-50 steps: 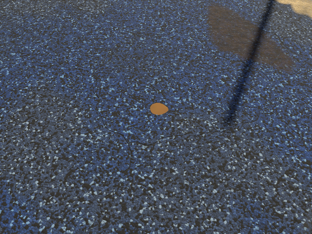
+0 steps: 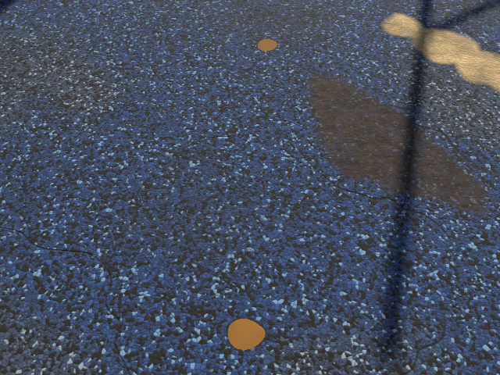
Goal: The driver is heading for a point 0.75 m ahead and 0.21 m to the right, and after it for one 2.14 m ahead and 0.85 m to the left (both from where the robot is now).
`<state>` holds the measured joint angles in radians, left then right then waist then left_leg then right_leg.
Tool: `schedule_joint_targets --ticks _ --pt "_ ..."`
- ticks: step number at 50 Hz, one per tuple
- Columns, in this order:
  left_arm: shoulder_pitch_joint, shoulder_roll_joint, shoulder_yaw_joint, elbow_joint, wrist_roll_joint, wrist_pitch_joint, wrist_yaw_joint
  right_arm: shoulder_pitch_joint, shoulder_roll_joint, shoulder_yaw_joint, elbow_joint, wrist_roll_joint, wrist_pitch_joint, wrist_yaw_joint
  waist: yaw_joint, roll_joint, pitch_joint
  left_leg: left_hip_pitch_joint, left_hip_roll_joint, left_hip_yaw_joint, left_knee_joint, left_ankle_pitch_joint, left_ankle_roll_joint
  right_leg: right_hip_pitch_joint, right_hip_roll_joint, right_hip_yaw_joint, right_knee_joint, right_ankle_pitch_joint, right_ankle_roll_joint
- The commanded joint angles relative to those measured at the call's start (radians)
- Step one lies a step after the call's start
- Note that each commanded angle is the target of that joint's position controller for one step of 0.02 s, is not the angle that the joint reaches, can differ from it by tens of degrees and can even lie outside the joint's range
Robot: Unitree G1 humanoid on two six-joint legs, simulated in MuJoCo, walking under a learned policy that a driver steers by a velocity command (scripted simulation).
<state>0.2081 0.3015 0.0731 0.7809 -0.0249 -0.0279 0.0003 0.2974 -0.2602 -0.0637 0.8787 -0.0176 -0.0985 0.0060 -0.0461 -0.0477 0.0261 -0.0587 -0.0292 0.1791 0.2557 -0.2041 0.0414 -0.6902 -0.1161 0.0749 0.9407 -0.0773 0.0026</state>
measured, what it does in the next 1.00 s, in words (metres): walks ahead, turning right: right foot, then left foot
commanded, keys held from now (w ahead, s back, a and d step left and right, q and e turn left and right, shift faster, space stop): w+e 0.50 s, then w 0.44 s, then q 0.06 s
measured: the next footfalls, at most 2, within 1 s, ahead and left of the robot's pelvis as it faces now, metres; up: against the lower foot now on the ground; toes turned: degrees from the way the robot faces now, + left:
right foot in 0.22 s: +0.29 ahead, -0.15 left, +0.00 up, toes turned -11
left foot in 0.72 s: +0.62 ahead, -0.03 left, +0.00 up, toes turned -23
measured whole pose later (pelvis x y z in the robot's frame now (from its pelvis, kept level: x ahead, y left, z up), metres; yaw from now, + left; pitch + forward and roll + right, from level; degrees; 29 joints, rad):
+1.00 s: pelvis +0.56 -0.10 +0.00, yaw -23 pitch +2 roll +1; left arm 0.18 0.29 0.05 0.69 0.00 -0.06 0.00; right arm 0.34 -0.25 -0.05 0.85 0.00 -0.09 0.02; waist -0.06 -0.04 0.02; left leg -0.15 -0.06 0.01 0.29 -0.17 0.06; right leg -0.62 -0.09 0.05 0.90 -0.22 0.01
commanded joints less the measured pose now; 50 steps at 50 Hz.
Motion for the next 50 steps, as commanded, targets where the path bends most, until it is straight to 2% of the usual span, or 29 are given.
schedule_joint_targets --ticks 1,4,7,9,10,11,12,13,14,15,16,17,18,21,23,26,31,34,35,36,37,38,39,40,41,42,44,47,50 --pt "-0.054 0.015 -0.004 -0.075 0.005 -0.013 -0.019 -0.075 -0.158 -0.034 -0.067 0.005 -0.012 -0.014 0.008 0.092 0.04 -0.05 0.263 -0.055 -0.147 0.263 0.123 0.035 -0.01 -0.037 -0.157 0.137 -0.005" --pt "-0.147 0.007 -0.011 -0.121 0.005 -0.012 -0.039 -0.02 -0.183 -0.043 -0.043 0.019 0.007 -0.019 -0.028 0.075 0.072 0.055 0.301 -0.023 -0.127 0.292 0.12 -0.001 -0.002 -0.073 -0.256 0.123 -0.026" --pt "-0.178 0.025 -0.004 -0.16 0.004 -0.01 -0.055 -0.007 -0.205 -0.053 -0.032 0.035 0.034 -0.021 -0.016 0.088 0.072 0.162 0.33 0.009 -0.047 0.462 0.098 0.002 0.027 -0.115 -0.305 0.019 -0.064" --pt "-0.12 0.061 0.015 -0.164 0.005 -0.003 -0.059 -0.028 -0.234 -0.063 -0.04 0.042 0.049 -0.028 0.035 0.125 0.008 0.191 0.327 0.036 0.096 0.792 0.075 0.124 0.093 -0.173 -0.301 -0.086 -0.103" --pt "-0.024 0.094 0.035 -0.146 0.002 0.0 -0.057 -0.041 -0.243 -0.065 -0.045 0.045 0.058 -0.03 0.093 0.132 -0.048 0.175 0.312 0.049 0.243 0.904 0.061 0.25 0.136 -0.197 -0.309 -0.12 -0.13" --pt "0.138 0.146 0.067 -0.104 0.0 0.002 -0.046 -0.058 -0.232 -0.059 -0.05 0.048 0.061 -0.032 0.183 0.108 -0.13 0.079 0.271 0.072 0.461 0.862 0.028 0.49 0.179 -0.192 -0.378 -0.062 -0.169" --pt "0.268 0.241 0.098 -0.076 -0.003 0.014 -0.022 -0.029 -0.171 -0.036 -0.07 0.017 0.052 -0.031 0.214 -0.044 -0.218 -0.185 0.214 0.073 0.784 0.45 -0.021 0.786 0.036 0.054 -0.401 -0.052 -0.231" --pt "0.188 0.311 0.101 -0.11 -0.006 0.003 -0.022 0.025 -0.057 0.0 -0.129 0.004 0.019 -0.02 0.091 -0.25 -0.308 -0.605 -0.027 -0.076 1.128 -0.364 -0.079 1.051 -0.189 0.663 -0.57 -0.249 -0.435" --pt "0.206 0.223 0.072 -0.128 0.002 -0.014 -0.032 -0.07 -0.149 -0.014 -0.139 0.038 -0.023 -0.002 0.166 -0.104 -0.364 -0.708 0.014 -0.282 1.181 -0.362 -0.052 1.071 -0.219 0.738 -0.668 -0.304 -0.421" --pt "0.182 0.172 0.058 -0.121 0.01 -0.028 -0.033 -0.142 -0.168 -0.018 -0.165 0.069 -0.042 0.006 0.162 -0.06 -0.234 -0.759 0.057 -0.273 1.143 -0.282 -0.026 0.977 -0.189 0.59 -0.665 -0.244 -0.374" --pt "0.123 0.147 0.05 -0.123 0.008 -0.037 -0.035 -0.146 -0.153 -0.015 -0.16 0.055 -0.05 0.001 0.109 0.039 -0.137 -0.72 0.104 -0.27 1.037 -0.203 -0.018 0.821 -0.14 0.461 -0.66 -0.122 -0.334" --pt "0.062 0.111 0.039 -0.134 0.01 -0.04 -0.031 -0.145 -0.164 -0.023 -0.147 0.026 -0.046 -0.007 0.075 0.047 -0.105 -0.652 0.137 -0.27 0.943 -0.157 -0.023 0.71 -0.101 0.371 -0.665 -0.022 -0.307" --pt "0.029 0.099 0.032 -0.152 0.021 -0.04 -0.025 -0.124 -0.167 -0.027 -0.142 0.018 -0.034 -0.005 0.046 0.025 -0.086 -0.592 0.151 -0.274 0.906 -0.125 -0.031 0.631 -0.078 0.33 -0.685 0.046 -0.302" --pt "0.037 0.126 0.038 -0.153 0.015 -0.045 -0.009 -0.123 -0.136 -0.024 -0.15 0.003 -0.003 -0.006 0.028 0.028 -0.065 -0.547 0.141 -0.247 0.779 -0.061 -0.081 0.52 -0.047 0.254 -0.72 0.172 -0.311" --pt "0.064 0.148 0.044 -0.145 0.012 -0.042 0.005 -0.197 -0.114 -0.015 -0.175 0.001 0.004 -0.009 0.049 0.02 -0.035 -0.562 0.123 -0.236 0.637 0.052 -0.11 0.483 -0.017 0.207 -0.727 0.167 -0.291" --pt "0.094 0.146 0.044 -0.132 0.008 -0.033 0.015 -0.293 -0.087 -0.001 -0.199 0.008 -0.001 0.001 0.09 -0.019 -0.02 -0.494 0.079 -0.225 0.403 0.252 -0.118 0.445 0.033 0.156 -0.714 0.059 -0.239" --pt "0.176 0.128 0.037 -0.08 0.006 -0.03 0.014 -0.371 -0.112 -0.002 -0.227 0.022 -0.022 0.025 0.134 -0.04 -0.003 -0.471 0.065 -0.235 0.263 0.3 -0.077 0.553 -0.031 0.219 -0.648 -0.001 -0.216" --pt "0.175 0.136 0.04 -0.065 0.011 -0.02 0.017 -0.325 -0.142 -0.014 -0.224 0.022 -0.033 0.03 0.102 -0.076 0.0 -0.435 0.055 -0.219 0.23 0.167 -0.027 0.638 -0.074 0.267 -0.577 0.111 -0.198" --pt "0.157 0.131 0.038 -0.068 0.011 -0.017 0.016 -0.252 -0.157 -0.024 -0.204 0.019 -0.037 0.027 0.058 -0.081 -0.028 -0.339 0.033 -0.191 0.193 0.156 -0.001 0.643 -0.049 0.252 -0.508 0.239 -0.18" --pt "0.149 0.102 0.026 -0.075 0.015 -0.016 0.014 -0.133 -0.192 -0.041 -0.177 0.01 -0.041 0.022 0.002 -0.058 -0.121 -0.151 0.065 -0.214 0.204 0.186 0.041 0.607 0.007 0.207 -0.35 0.319 -0.152" --pt "0.183 0.061 0.007 -0.093 0.031 -0.019 0.016 0.024 -0.253 -0.056 -0.161 -0.002 -0.042 0.02 -0.041 0.068 -0.281 0.149 0.236 -0.423 0.245 0.19 0.127 0.424 0.092 0.136 -0.056 0.123 -0.105" --pt "0.31 0.006 -0.009 -0.092 0.004 -0.032 0.015 0.113 -0.293 -0.071 -0.111 0.006 -0.028 0.03 0.001 0.386 -0.363 0.405 0.405 -0.877 0.102 -0.079 0.265 0.081 0.228 0.064 0.247 -0.458 -0.034" --pt "0.255 0.096 0.004 -0.081 -0.008 -0.038 0.015 0.108 -0.198 -0.046 -0.114 0.037 -0.025 0.035 -0.033 0.266 -0.281 0.379 0.401 -0.943 0.037 -0.307 0.24 -0.047 0.175 0.134 0.351 -0.488 -0.036" --pt "0.137 0.133 0.013 -0.104 -0.011 -0.04 0.012 0.042 -0.157 -0.032 -0.125 0.036 -0.019 0.03 -0.044 0.173 -0.147 0.255 0.371 -0.796 0.023 -0.293 0.201 -0.091 0.132 0.104 0.362 -0.399 -0.04" --pt "0.07 0.124 0.01 -0.12 0.002 -0.044 0.012 -0.013 -0.146 -0.024 -0.137 0.022 -0.011 0.027 -0.025 0.101 -0.079 0.132 0.331 -0.688 0.006 -0.187 0.183 -0.069 0.089 0.06 0.326 -0.326 -0.04" --pt "0.04 0.111 0.012 -0.13 0.016 -0.048 0.01 -0.045 -0.128 -0.017 -0.138 0.013 -0.008 0.025 -0.003 0.09 -0.034 0.042 0.298 -0.617 -0.017 -0.087 0.183 -0.046 0.056 0.046 0.262 -0.272 -0.038" --pt "0.069 0.079 0.009 -0.123 0.015 -0.046 0.004 -0.058 -0.106 -0.007 -0.133 0.007 -0.011 0.021 0.033 0.14 -0.04 -0.033 0.25 -0.523 -0.055 0.045 0.178 0.036 0.021 0.029 0.184 -0.226 -0.03" --pt "0.03 0.04 -0.004 -0.139 0.021 -0.04 0.004 -0.032 -0.143 -0.015 -0.111 0.023 -0.015 0.014 0.034 0.134 -0.024 -0.064 0.248 -0.434 -0.098 0.177 0.201 0.017 0.004 -0.007 0.051 -0.184 -0.004" --pt "-0.057 0.009 -0.017 -0.162 0.035 -0.05 0.005 -0.02 -0.167 -0.02 -0.094 0.025 0.003 0.002 0.024 0.116 -0.013 -0.107 0.197 -0.324 -0.063 0.524 0.174 0.099 0.037 -0.042 -0.174 -0.043 0.024"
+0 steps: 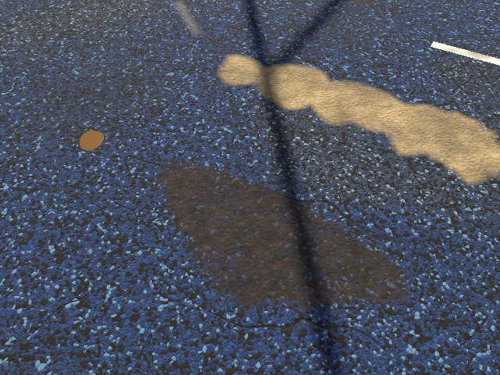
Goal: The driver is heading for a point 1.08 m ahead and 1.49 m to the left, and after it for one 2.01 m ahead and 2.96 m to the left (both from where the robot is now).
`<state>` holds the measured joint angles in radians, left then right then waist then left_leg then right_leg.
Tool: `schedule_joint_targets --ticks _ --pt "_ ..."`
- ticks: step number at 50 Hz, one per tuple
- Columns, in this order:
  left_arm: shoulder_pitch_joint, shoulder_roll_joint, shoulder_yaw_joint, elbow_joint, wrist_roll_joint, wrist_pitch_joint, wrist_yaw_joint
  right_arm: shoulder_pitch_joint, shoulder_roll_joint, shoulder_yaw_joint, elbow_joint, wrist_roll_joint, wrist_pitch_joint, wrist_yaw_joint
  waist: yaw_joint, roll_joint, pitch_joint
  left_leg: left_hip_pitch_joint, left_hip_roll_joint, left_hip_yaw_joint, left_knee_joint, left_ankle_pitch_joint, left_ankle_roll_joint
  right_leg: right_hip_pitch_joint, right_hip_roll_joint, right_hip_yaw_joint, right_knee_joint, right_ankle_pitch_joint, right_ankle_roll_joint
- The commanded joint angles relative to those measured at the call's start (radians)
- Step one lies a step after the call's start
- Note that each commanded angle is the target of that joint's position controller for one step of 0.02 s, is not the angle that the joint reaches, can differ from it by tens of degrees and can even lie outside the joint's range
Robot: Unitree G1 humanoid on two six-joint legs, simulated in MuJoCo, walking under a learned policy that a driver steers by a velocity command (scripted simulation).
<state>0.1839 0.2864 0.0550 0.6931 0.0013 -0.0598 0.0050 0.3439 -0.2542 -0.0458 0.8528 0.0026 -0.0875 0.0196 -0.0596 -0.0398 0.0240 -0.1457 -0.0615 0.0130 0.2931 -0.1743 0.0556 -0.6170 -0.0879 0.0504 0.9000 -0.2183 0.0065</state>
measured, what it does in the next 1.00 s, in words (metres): walks ahead, turning left: right foot, then left foot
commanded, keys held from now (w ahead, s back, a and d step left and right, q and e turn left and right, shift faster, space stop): q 1.00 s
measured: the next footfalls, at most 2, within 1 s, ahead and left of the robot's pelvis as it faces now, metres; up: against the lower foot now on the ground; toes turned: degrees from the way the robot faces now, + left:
right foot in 0.18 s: +0.27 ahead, -0.13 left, +0.00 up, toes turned +7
left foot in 0.60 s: +0.16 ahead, +0.11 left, +0.00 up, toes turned +22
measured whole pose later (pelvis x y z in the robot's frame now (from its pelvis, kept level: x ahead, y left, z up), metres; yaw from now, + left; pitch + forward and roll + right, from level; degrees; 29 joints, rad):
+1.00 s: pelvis +0.15 +0.00 -0.01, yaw +33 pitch +2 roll -2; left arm 0.08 0.30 0.08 0.78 -0.01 0.00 0.01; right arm 0.19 -0.31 -0.07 0.62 0.01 0.04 -0.03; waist -0.02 0.01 0.03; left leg -0.32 -0.08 -0.17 0.50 -0.21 0.04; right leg -0.39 0.04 0.09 0.69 -0.35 0.07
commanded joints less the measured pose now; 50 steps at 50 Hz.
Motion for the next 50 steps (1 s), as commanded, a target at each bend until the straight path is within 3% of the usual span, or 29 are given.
schedule_joint_targets --ticks 1,5,7,8,9,10,11,12,13,14,15,17,22,25,27,29,30,31,32,33,34,35,36,38,43,47,50 --pt "-0.056 0.018 -0.001 -0.076 0.008 -0.023 -0.003 -0.05 -0.18 -0.04 -0.059 0.009 -0.001 -0.016 0.028 0.114 -0.022 -0.028 0.208 -0.125 -0.08 0.547 0.143 0.074 0.033 -0.028 -0.202 0.163 0.025" --pt "-0.143 0.044 0.009 -0.093 0.001 -0.029 -0.014 0.016 -0.195 -0.047 -0.032 0.023 0.032 -0.03 0.005 0.135 -0.04 0.016 0.208 -0.159 0.013 0.51 0.11 0.151 0.097 -0.01 -0.355 0.272 0.022" --pt "-0.119 0.08 0.024 -0.09 0.006 -0.032 -0.015 -0.006 -0.202 -0.052 -0.042 0.027 0.043 -0.038 0.036 0.15 -0.056 0.037 0.221 -0.218 0.087 0.45 0.083 0.209 0.098 0.017 -0.418 0.252 -0.001" --pt "-0.064 0.095 0.032 -0.072 0.011 -0.035 -0.012 -0.036 -0.198 -0.053 -0.054 0.029 0.047 -0.042 0.072 0.146 -0.077 0.022 0.204 -0.225 0.149 0.428 0.061 0.293 0.097 0.011 -0.47 0.3 -0.021" --pt "-0.004 0.13 0.044 -0.057 0.021 -0.039 -0.004 -0.039 -0.171 -0.047 -0.067 0.024 0.046 -0.042 0.097 0.117 -0.122 -0.027 0.15 -0.208 0.254 0.376 0.024 0.431 0.053 0.021 -0.508 0.437 -0.053" --pt "0.101 0.198 0.058 -0.055 0.042 -0.036 0.01 -0.053 -0.111 -0.027 -0.109 -0.002 0.042 -0.041 0.131 -0.022 -0.252 -0.187 0.068 -0.157 0.509 0.069 -0.024 0.683 -0.144 0.174 -0.434 0.809 -0.122" --pt "0.096 0.205 0.053 -0.065 0.043 -0.014 0.009 0.158 -0.044 -0.004 -0.09 0.003 0.041 -0.038 0.057 -0.256 -0.408 -0.408 -0.017 -0.107 0.792 -0.59 -0.073 0.905 -0.399 0.408 -0.377 1.015 -0.295" --pt "0.081 0.147 0.044 -0.076 0.02 0.006 0.004 0.176 -0.149 -0.027 -0.067 0.018 0.055 -0.037 0.079 -0.183 -0.433 -0.437 0.034 -0.143 0.899 -0.551 -0.092 0.833 -0.366 0.439 -0.438 0.747 -0.302" --pt "0.032 0.102 0.031 -0.079 0.009 0.016 0.006 0.083 -0.185 -0.044 -0.082 0.028 0.073 -0.043 0.083 -0.117 -0.307 -0.502 0.064 -0.111 0.944 -0.48 -0.107 0.74 -0.3 0.341 -0.478 0.539 -0.266" --pt "-0.027 0.084 0.024 -0.072 0.008 0.024 0.008 0.038 -0.175 -0.047 -0.089 0.027 0.095 -0.053 0.067 -0.075 -0.227 -0.514 0.094 -0.091 0.934 -0.416 -0.123 0.63 -0.251 0.274 -0.522 0.384 -0.239" --pt "-0.075 0.076 0.02 -0.071 0.012 0.03 0.008 0.024 -0.177 -0.054 -0.095 0.02 0.119 -0.062 0.05 -0.082 -0.166 -0.483 0.114 -0.088 0.924 -0.368 -0.137 0.513 -0.225 0.221 -0.566 0.28 -0.232" --pt "-0.133 0.097 0.028 -0.06 0.031 0.03 0.01 0.04 -0.141 -0.053 -0.108 0.014 0.148 -0.068 0.016 -0.124 -0.109 -0.369 0.114 -0.05 0.895 -0.287 -0.149 0.329 -0.18 0.11 -0.64 0.195 -0.233" --pt "-0.153 0.118 0.04 -0.029 0.02 0.029 0.028 -0.043 -0.108 -0.043 -0.165 0.004 0.148 -0.05 0.033 -0.091 -0.126 -0.29 0.146 -0.026 0.661 -0.177 -0.122 0.338 -0.207 0.004 -0.654 0.213 -0.251" --pt "-0.142 0.149 0.05 -0.009 0.01 0.042 0.027 -0.078 -0.129 -0.046 -0.19 0.007 0.15 -0.03 0.044 -0.091 -0.132 -0.232 0.14 0.004 0.553 -0.161 -0.097 0.367 -0.234 -0.019 -0.641 0.197 -0.244" --pt "-0.14 0.164 0.055 0.004 -0.004 0.05 0.022 -0.077 -0.141 -0.052 -0.2 0.007 0.153 -0.02 0.036 -0.09 -0.124 -0.188 0.129 0.026 0.455 -0.151 -0.07 0.389 -0.244 -0.033 -0.608 0.173 -0.218" --pt "-0.131 0.153 0.054 0.024 -0.022 0.06 0.022 -0.03 -0.148 -0.062 -0.183 0.002 0.152 -0.015 0.009 -0.062 -0.12 -0.074 0.087 0.055 0.28 -0.054 -0.022 0.358 -0.208 -0.086 -0.513 0.091 -0.147" --pt "-0.082 0.118 0.049 0.049 -0.021 0.067 0.019 -0.003 -0.184 -0.076 -0.179 -0.005 0.151 -0.021 0.009 0.031 -0.09 -0.011 0.108 -0.026 0.157 0.045 0.021 0.285 -0.15 -0.146 -0.381 -0.017 -0.069" --pt "-0.048 0.057 0.033 0.032 0.02 0.07 0.011 0.0 -0.303 -0.101 -0.204 -0.003 0.149 -0.042 0.057 0.351 -0.07 0.099 0.364 -0.383 0.072 0.35 0.135 0.042 -0.001 -0.259 -0.058 -0.328 0.049" --pt "-0.165 0.09 0.042 -0.015 0.023 0.066 0.022 -0.023 -0.336 -0.099 -0.238 -0.036 0.13 -0.036 0.001 0.354 -0.062 -0.004 0.45 -0.548 0.008 0.323 0.29 -0.072 0.099 -0.092 0.135 -0.459 0.064" --pt "-0.196 0.12 0.053 -0.015 0.007 0.068 0.028 -0.051 -0.3 -0.091 -0.24 -0.046 0.108 -0.029 0.002 0.247 -0.065 -0.023 0.401 -0.474 -0.006 0.234 0.268 -0.077 0.078 -0.021 0.223 -0.387 0.045" --pt "-0.165 0.123 0.059 0.0 -0.001 0.071 0.034 -0.104 -0.275 -0.086 -0.244 -0.03 0.094 -0.032 0.038 0.204 -0.058 -0.028 0.349 -0.403 0.004 0.182 0.207 -0.08 0.066 0.0 0.229 -0.288 0.032" --pt "-0.138 0.123 0.064 0.026 0.006 0.075 0.043 -0.147 -0.237 -0.076 -0.254 -0.01 0.091 -0.037 0.055 0.164 -0.071 -0.018 0.314 -0.365 0.018 0.153 0.161 -0.076 0.056 0.01 0.222 -0.228 0.034" --pt "-0.123 0.127 0.067 0.034 0.013 0.075 0.047 -0.173 -0.218 -0.067 -0.26 0.001 0.093 -0.043 0.066 0.174 -0.077 -0.03 0.294 -0.336 0.027 0.198 0.148 -0.053 0.062 0.007 0.232 -0.182 0.043" --pt "-0.107 0.114 0.066 0.036 0.006 0.068 0.042 -0.163 -0.198 -0.057 -0.268 -0.003 0.097 -0.053 0.073 0.171 -0.116 -0.014 0.269 -0.317 0.041 0.273 0.151 -0.013 0.081 0.009 0.235 -0.13 0.056" --pt "-0.153 0.082 0.048 0.021 -0.003 0.056 0.03 -0.128 -0.225 -0.071 -0.277 0.004 0.108 -0.066 0.04 0.182 -0.117 0.048 0.252 -0.364 0.067 0.218 0.159 0.03 0.1 0.031 -0.036 -0.103 0.079" --pt "-0.142 0.099 0.048 0.022 -0.012 0.045 0.014 -0.146 -0.239 -0.078 -0.294 0.002 0.12 -0.056 0.033 0.205 -0.108 -0.015 0.245 -0.441 0.078 0.206 0.175 0.15 0.123 0.036 -0.17 -0.141 0.073" --pt "-0.115 0.11 0.051 0.023 -0.015 0.033 0.0 -0.172 -0.236 -0.079 -0.305 0.012 0.127 -0.048 0.042 0.211 -0.117 -0.002 0.23 -0.51 0.108 0.265 0.165 0.218 0.135 0.039 -0.289 -0.141 0.056"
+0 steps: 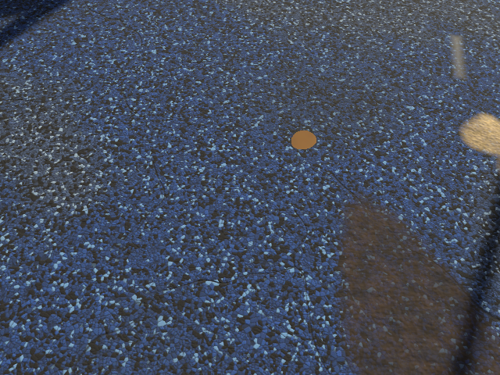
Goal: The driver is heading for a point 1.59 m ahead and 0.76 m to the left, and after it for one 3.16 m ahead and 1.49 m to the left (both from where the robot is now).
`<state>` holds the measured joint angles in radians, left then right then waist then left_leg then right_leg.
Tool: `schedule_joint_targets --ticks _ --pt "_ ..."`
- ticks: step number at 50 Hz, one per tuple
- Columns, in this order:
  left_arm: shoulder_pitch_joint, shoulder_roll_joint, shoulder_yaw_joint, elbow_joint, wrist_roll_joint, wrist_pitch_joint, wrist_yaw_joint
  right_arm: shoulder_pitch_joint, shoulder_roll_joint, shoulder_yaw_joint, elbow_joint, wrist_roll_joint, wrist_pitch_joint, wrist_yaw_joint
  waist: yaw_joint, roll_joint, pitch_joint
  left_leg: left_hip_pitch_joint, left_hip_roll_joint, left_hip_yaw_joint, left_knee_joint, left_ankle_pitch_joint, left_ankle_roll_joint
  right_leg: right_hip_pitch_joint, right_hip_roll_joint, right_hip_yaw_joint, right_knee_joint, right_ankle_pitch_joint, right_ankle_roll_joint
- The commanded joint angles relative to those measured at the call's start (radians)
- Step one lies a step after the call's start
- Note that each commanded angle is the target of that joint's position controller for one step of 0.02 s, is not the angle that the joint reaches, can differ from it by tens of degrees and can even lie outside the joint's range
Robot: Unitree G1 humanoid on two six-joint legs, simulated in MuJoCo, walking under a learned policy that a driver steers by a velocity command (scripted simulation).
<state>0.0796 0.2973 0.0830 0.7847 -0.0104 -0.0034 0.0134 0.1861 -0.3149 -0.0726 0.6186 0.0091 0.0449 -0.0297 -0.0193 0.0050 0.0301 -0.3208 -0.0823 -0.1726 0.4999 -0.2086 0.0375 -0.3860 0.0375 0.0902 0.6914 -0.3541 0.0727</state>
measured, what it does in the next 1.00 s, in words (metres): steps on the spot, turning left: right foot, then left foot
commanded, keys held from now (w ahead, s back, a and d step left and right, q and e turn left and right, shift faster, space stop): q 0.70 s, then w+q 0.06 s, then w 0.24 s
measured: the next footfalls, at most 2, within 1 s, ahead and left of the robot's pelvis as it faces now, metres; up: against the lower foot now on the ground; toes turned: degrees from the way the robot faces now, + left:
right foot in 0.08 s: +0.05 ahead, -0.13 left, +0.00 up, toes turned +8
left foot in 0.48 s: +0.00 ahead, +0.13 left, +0.00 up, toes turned +19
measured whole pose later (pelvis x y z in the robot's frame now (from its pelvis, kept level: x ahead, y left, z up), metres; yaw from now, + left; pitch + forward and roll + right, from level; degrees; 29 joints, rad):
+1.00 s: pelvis +0.04 +0.03 -0.01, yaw +32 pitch +1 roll -1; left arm 0.19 0.30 0.07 0.76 0.00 -0.08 -0.02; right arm 0.27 -0.30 -0.04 0.63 0.01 0.01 -0.01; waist 0.00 0.03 -0.02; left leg -0.29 -0.09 -0.18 0.66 -0.42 0.04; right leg -0.25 0.03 0.00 0.51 -0.27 -0.02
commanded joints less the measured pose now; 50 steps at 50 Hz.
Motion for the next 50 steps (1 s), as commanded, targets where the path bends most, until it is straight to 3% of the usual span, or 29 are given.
schedule_joint_targets --ticks 1,2,3,4,5,6,7,8,9,12,16,21,23,24,25,26,27,28,29,30,32,35,39,43,45,47,48,49,50 --pt "0.013 0.1 0.025 -0.063 -0.003 -0.027 -0.013 -0.031 -0.173 -0.051 -0.075 0.011 -0.002 0.001 0.019 0.162 -0.128 0.171 0.235 -0.333 -0.079 0.309 0.169 0.032 0.01 -0.005 -0.162 0.038 -0.02" --pt "0.049 0.102 0.028 -0.053 -0.001 -0.031 -0.016 -0.051 -0.168 -0.05 -0.08 0.02 0.001 -0.002 0.045 0.154 -0.13 0.148 0.208 -0.325 -0.054 0.283 0.14 0.108 0.007 -0.019 -0.288 0.138 -0.034" --pt "0.081 0.132 0.038 -0.044 0.006 -0.032 -0.014 -0.043 -0.147 -0.045 -0.084 0.022 0.002 -0.005 0.048 0.119 -0.143 0.078 0.166 -0.297 -0.01 0.169 0.094 0.22 -0.061 0.013 -0.353 0.245 -0.061" --pt "0.093 0.197 0.051 -0.053 0.022 -0.025 -0.007 0.008 -0.09 -0.03 -0.082 0.007 0.002 -0.003 0.013 -0.082 -0.168 -0.055 0.061 -0.164 0.188 -0.133 0.035 0.339 -0.266 0.192 -0.375 0.362 -0.14" --pt "0.074 0.241 0.056 -0.05 0.051 -0.018 -0.008 0.014 -0.12 -0.042 -0.111 0.013 -0.008 -0.002 -0.009 -0.3 -0.103 -0.255 -0.066 0.011 0.375 -0.445 -0.023 0.3 -0.427 0.411 -0.399 0.521 -0.319" --pt "0.035 0.187 0.043 -0.079 0.046 -0.023 -0.004 0.037 -0.197 -0.065 -0.091 -0.003 -0.015 -0.001 -0.003 -0.213 -0.095 -0.271 0.014 -0.003 0.58 -0.426 -0.063 0.264 -0.465 0.4 -0.398 0.518 -0.375" --pt "-0.017 0.132 0.027 -0.093 0.037 -0.022 0.004 0.046 -0.219 -0.079 -0.066 0.005 -0.011 0.003 -0.019 -0.156 -0.079 -0.268 0.028 0.002 0.654 -0.355 -0.078 0.244 -0.396 0.287 -0.382 0.484 -0.332" --pt "-0.049 0.114 0.021 -0.101 0.026 -0.019 0.009 0.063 -0.194 -0.078 -0.043 0.007 0.001 0.0 -0.028 -0.129 -0.061 -0.275 0.035 0.016 0.69 -0.298 -0.096 0.243 -0.326 0.194 -0.371 0.429 -0.284" --pt "-0.052 0.105 0.017 -0.102 0.013 -0.017 0.014 0.06 -0.171 -0.072 -0.042 0.004 0.009 0.0 -0.015 -0.132 -0.047 -0.308 0.039 0.023 0.722 -0.248 -0.112 0.259 -0.306 0.151 -0.367 0.437 -0.273" --pt "0.008 0.119 0.017 -0.09 0.02 -0.001 0.027 -0.002 -0.11 -0.05 -0.076 0.019 0.011 0.009 0.029 -0.154 -0.047 -0.323 0.063 0.099 0.637 -0.186 -0.139 0.31 -0.276 0.047 -0.377 0.493 -0.286" --pt "0.034 0.168 0.033 -0.09 0.019 0.014 0.024 -0.051 -0.082 -0.03 -0.113 0.01 0.009 0.022 0.067 -0.175 -0.084 -0.241 0.117 0.149 0.427 -0.192 -0.144 0.363 -0.317 -0.001 -0.37 0.52 -0.301" --pt "0.024 0.208 0.046 -0.087 -0.006 0.015 0.0 -0.016 -0.102 -0.037 -0.119 0.013 0.018 0.039 0.048 -0.189 -0.085 -0.068 0.109 0.221 0.189 -0.148 -0.093 0.315 -0.349 -0.054 -0.328 0.527 -0.273" --pt "0.011 0.196 0.044 -0.08 -0.027 0.011 -0.003 0.047 -0.104 -0.046 -0.099 0.01 0.021 0.043 0.001 -0.163 -0.091 0.067 0.08 0.248 -0.013 -0.001 -0.039 0.267 -0.33 -0.102 -0.234 0.465 -0.212" --pt "0.071 0.156 0.033 -0.055 -0.022 0.006 -0.008 0.089 -0.138 -0.061 -0.087 0.008 0.02 0.034 -0.007 -0.078 -0.109 0.204 0.081 0.199 -0.103 0.139 -0.001 0.18 -0.286 -0.163 -0.119 0.353 -0.144" --pt "0.079 0.09 0.012 -0.076 0.027 0.004 -0.011 0.128 -0.251 -0.09 -0.099 0.008 0.014 0.017 0.004 0.199 -0.128 0.387 0.308 -0.124 -0.134 0.499 0.087 -0.076 -0.174 -0.253 0.179 -0.033 -0.043" --pt "0.002 0.085 0.007 -0.133 0.038 0.001 -0.002 0.106 -0.294 -0.086 -0.128 -0.025 -0.009 0.024 -0.014 0.306 -0.149 0.346 0.492 -0.373 -0.124 0.655 0.306 -0.266 -0.044 -0.146 0.41 -0.344 0.002" --pt "-0.044 0.135 0.022 -0.135 0.022 0.004 0.006 0.115 -0.234 -0.072 -0.121 -0.034 -0.032 0.035 -0.058 0.178 -0.177 0.321 0.456 -0.317 -0.149 0.552 0.322 -0.272 -0.067 -0.048 0.517 -0.318 -0.002" --pt "-0.045 0.145 0.027 -0.133 0.006 0.006 0.008 0.077 -0.206 -0.06 -0.107 -0.027 -0.045 0.034 -0.026 0.153 -0.132 0.281 0.391 -0.227 -0.151 0.462 0.261 -0.271 -0.085 -0.029 0.524 -0.232 -0.018" --pt "-0.023 0.142 0.031 -0.112 0.01 0.008 0.016 0.028 -0.186 -0.057 -0.106 -0.011 -0.046 0.028 -0.001 0.105 -0.111 0.259 0.334 -0.175 -0.15 0.364 0.205 -0.268 -0.097 -0.022 0.483 -0.15 -0.021" --pt "-0.014 0.152 0.034 -0.108 0.017 0.012 0.02 -0.006 -0.167 -0.047 -0.11 0.003 -0.043 0.022 0.012 0.119 -0.096 0.233 0.312 -0.153 -0.151 0.365 0.184 -0.255 -0.096 -0.021 0.457 -0.095 -0.015" --pt "0.016 0.138 0.033 -0.099 0.016 0.01 0.015 -0.022 -0.161 -0.039 -0.117 -0.004 -0.037 0.011 0.031 0.135 -0.117 0.195 0.28 -0.132 -0.157 0.391 0.184 -0.193 -0.065 -0.031 0.457 -0.021 0.001" --pt "0.005 0.114 0.023 -0.102 0.011 0.009 0.014 -0.011 -0.165 -0.04 -0.113 -0.005 -0.035 0.002 0.02 0.131 -0.118 0.212 0.263 -0.15 -0.156 0.33 0.187 -0.183 -0.046 -0.026 0.315 0.013 0.015" --pt "-0.025 0.117 0.018 -0.117 0.0 -0.011 -0.007 0.026 -0.175 -0.042 -0.097 0.003 -0.035 0.0 -0.012 0.175 -0.086 0.175 0.253 -0.259 -0.237 -0.256 0.196 -0.151 -0.035 -0.023 0.104 0.028 -0.001" --pt "-0.027 0.109 0.011 -0.12 -0.005 -0.05 -0.032 0.054 -0.167 -0.032 -0.071 -0.001 -0.044 0.012 -0.031 0.167 -0.06 0.119 0.254 -0.293 -0.233 -0.333 0.194 -0.04 -0.032 -0.053 -0.031 -0.009 -0.038" --pt "0.005 0.1 0.008 -0.112 -0.011 -0.069 -0.041 0.054 -0.16 -0.024 -0.06 0.0 -0.047 0.019 -0.011 0.151 -0.04 0.064 0.244 -0.306 -0.223 -0.367 0.186 0.053 -0.026 -0.073 -0.114 0.023 -0.066" --pt "0.086 0.088 0.008 -0.082 -0.008 -0.086 -0.042 0.032 -0.133 -0.011 -0.059 0.001 -0.047 0.021 0.044 0.121 -0.03 -0.021 0.196 -0.289 -0.177 -0.397 0.149 0.214 -0.024 -0.092 -0.256 0.113 -0.099" --pt "0.158 0.103 0.011 -0.064 -0.002 -0.092 -0.036 0.02 -0.092 0.002 -0.062 -0.002 -0.052 0.02 0.075 0.088 -0.046 -0.095 0.156 -0.251 -0.088 -0.394 0.11 0.326 -0.081 -0.032 -0.281 0.09 -0.122" --pt "0.272 0.152 0.018 -0.044 0.012 -0.095 -0.029 0.006 -0.019 0.024 -0.073 -0.007 -0.059 0.021 0.103 -0.068 -0.073 -0.207 0.054 -0.106 0.208 -0.382 0.041 0.431 -0.256 0.178 -0.374 -0.043 -0.176" --pt "0.325 0.26 0.044 -0.017 0.033 -0.096 -0.039 -0.018 -0.053 0.012 -0.126 0.018 -0.075 0.014 0.089 -0.244 -0.004 -0.447 -0.03 0.016 0.402 -0.414 0.006 0.434 -0.415 0.56 -0.507 -0.32 -0.322"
